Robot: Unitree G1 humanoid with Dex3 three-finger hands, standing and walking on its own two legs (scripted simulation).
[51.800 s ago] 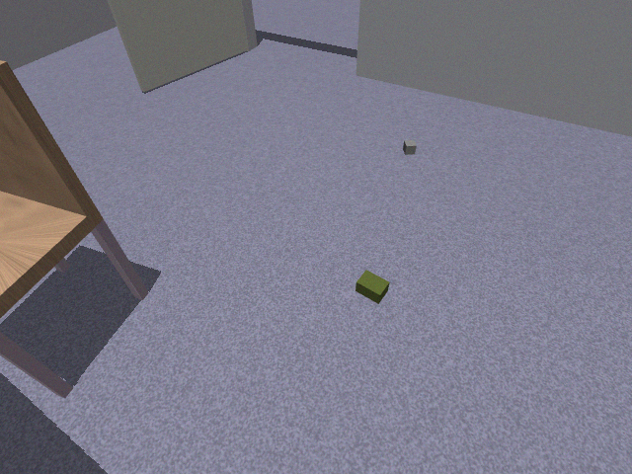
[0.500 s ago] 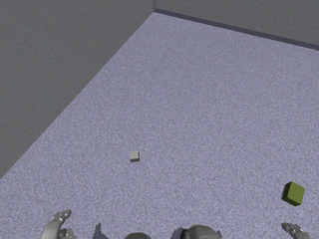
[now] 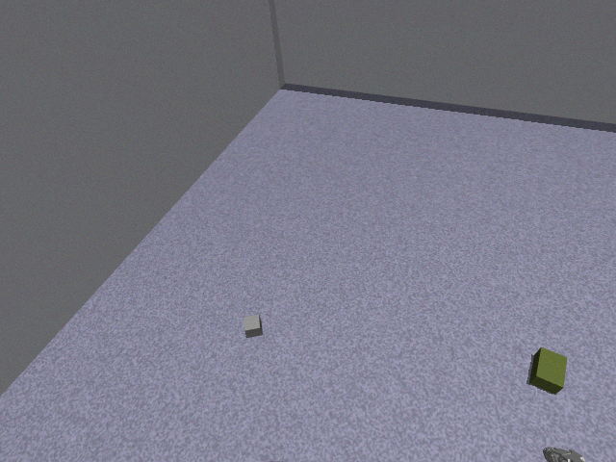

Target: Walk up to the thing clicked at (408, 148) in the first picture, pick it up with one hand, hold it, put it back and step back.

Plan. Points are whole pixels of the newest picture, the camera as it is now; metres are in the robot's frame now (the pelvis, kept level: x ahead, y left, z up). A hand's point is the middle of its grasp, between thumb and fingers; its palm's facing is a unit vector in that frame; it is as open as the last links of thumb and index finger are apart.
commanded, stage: walk up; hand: left
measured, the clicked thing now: (253, 326) +0.70 +0.30 -0.73
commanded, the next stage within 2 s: stand in 1.26 s
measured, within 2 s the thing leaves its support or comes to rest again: neither
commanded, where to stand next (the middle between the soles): +0.34 +0.06 m, yaw +3 degrees
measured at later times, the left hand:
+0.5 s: hand out of the picture +0.06 +0.28 -0.14, palm faces +0.09 -0.92 -0.38, open 7.4 cm
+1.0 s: hand out of the picture +0.07 +0.32 -0.14, palm faces +0.11 -0.93 -0.35, open 7.4 cm
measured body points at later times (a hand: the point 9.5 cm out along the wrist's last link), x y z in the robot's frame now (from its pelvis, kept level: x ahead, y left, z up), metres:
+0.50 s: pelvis -0.01 +0.01 +0.00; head +0.00 +0.00 +0.45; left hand +0.05 +0.32 -0.11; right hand +0.09 -0.29 -0.12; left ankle -0.02 +0.15 -0.71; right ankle +0.01 -0.10 -0.72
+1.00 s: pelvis +0.01 +0.05 +0.01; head +0.03 +0.07 +0.46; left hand +0.07 +0.37 -0.12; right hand +0.14 -0.23 -0.11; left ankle +0.00 +0.17 -0.72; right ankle +0.02 -0.10 -0.72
